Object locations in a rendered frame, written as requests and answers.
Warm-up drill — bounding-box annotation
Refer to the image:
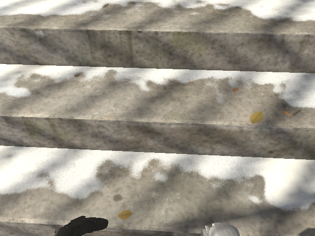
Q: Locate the robot left hand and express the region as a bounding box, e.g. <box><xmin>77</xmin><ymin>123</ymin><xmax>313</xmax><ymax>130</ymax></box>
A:
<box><xmin>54</xmin><ymin>215</ymin><xmax>108</xmax><ymax>236</ymax></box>

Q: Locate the right robot thigh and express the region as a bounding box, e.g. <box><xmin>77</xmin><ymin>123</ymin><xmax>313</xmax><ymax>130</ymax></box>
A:
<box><xmin>201</xmin><ymin>222</ymin><xmax>240</xmax><ymax>236</ymax></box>

